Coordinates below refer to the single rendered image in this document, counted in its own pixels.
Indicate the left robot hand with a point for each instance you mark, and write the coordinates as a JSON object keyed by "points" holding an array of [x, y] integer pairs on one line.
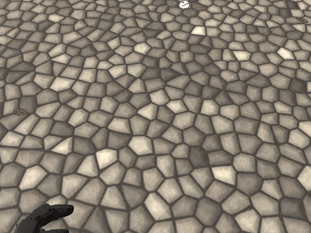
{"points": [[42, 216]]}

